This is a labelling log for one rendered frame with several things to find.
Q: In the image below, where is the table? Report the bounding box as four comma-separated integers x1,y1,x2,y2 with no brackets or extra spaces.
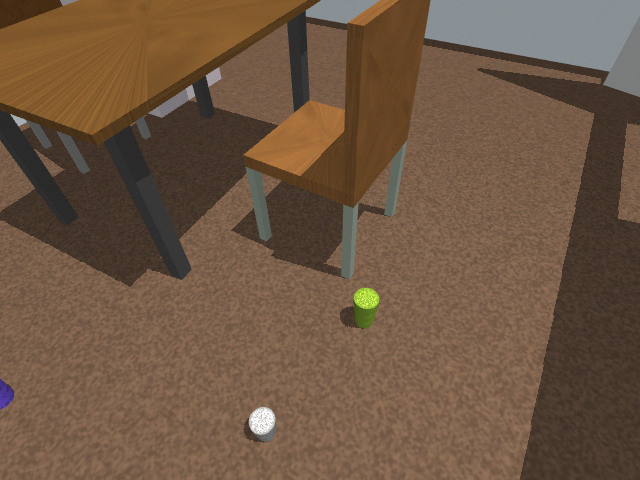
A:
0,0,321,280

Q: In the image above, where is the chair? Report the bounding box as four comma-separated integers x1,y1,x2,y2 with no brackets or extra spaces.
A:
0,0,151,174
243,0,430,279

